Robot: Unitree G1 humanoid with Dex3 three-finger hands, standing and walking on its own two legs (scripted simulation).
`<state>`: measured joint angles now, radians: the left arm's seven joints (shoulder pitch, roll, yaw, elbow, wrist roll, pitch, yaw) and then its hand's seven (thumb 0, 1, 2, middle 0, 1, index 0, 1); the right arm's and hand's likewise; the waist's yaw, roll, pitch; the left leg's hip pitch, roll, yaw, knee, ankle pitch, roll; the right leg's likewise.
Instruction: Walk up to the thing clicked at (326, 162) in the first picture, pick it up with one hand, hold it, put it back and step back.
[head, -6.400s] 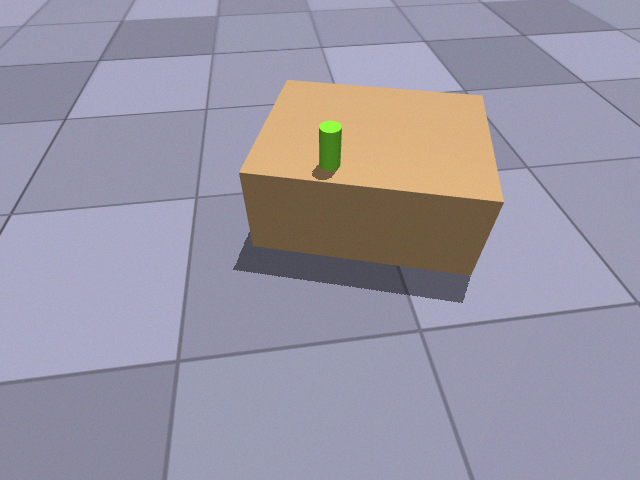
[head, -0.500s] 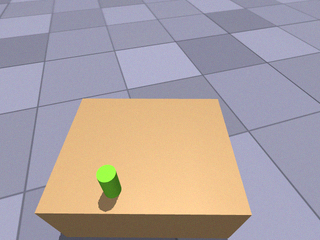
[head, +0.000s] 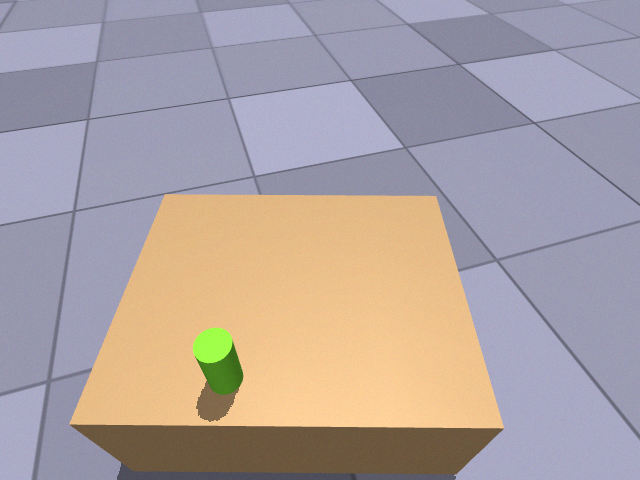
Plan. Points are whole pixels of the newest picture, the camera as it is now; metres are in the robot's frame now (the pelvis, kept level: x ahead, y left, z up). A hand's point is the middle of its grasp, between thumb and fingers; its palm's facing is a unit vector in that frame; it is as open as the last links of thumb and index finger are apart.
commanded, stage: stand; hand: left
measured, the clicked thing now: (219, 362) +0.44 +0.22 -0.32
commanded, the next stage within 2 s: go down in 0.36 s
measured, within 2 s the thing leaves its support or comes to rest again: neither
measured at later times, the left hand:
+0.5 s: hand out of the picture +0.07 +0.25 -0.16, palm faces -0.01 -0.94 -0.34, open 7.5 cm
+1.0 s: hand out of the picture +0.15 +0.27 -0.15, palm faces +0.05 -0.94 -0.33, open 16.0 cm
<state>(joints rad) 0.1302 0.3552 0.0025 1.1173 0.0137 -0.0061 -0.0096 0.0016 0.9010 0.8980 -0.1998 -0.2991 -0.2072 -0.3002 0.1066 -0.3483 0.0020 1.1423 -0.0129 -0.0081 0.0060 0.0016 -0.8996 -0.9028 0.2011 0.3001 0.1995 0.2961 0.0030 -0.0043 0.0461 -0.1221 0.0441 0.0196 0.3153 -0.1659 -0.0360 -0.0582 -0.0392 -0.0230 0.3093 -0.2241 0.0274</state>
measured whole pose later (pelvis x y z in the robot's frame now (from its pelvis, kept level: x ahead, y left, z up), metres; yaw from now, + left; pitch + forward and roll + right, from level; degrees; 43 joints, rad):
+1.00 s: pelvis +0.00 +0.01 -0.02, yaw +0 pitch +6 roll +0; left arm 0.12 0.33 0.18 0.68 0.06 0.30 -0.07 0.00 -0.22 0.10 -0.06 -0.03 -0.07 -0.03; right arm 0.24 -0.25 -0.01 0.68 0.03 -0.07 -0.05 0.01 -0.89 -0.90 0.20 0.30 0.20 0.30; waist -0.02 0.00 -0.03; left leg -0.43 0.05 0.01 0.63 -0.31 -0.03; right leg -0.35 -0.04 -0.02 0.61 -0.36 0.03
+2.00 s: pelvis -0.01 +0.01 -0.07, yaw +1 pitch +12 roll -3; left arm 0.39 0.41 0.25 0.09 -0.02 0.54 -0.14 -0.01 -0.53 0.04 -0.07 -0.02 -0.07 -0.03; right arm 0.27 -0.23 0.02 0.57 0.02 -0.22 -0.19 0.01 -0.86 -0.89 0.20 0.30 0.20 0.30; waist -0.02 0.03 -0.16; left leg -0.75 0.06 -0.06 1.02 -0.48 -0.03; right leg -0.63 -0.03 -0.06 0.96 -0.53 0.03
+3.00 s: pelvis -0.02 +0.01 -0.06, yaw +0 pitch +13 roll -3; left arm -0.33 0.71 0.55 0.94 -0.05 0.00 -0.47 -0.01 -0.43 0.07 -0.06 -0.01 -0.04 -0.03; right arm 0.31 -0.28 0.03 0.70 -0.02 -0.23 -0.18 0.01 -0.89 -0.90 0.20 0.30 0.20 0.30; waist -0.04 -0.01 -0.09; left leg -0.76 0.07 -0.03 0.96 -0.42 -0.02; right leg -0.66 -0.02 -0.03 0.89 -0.46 0.04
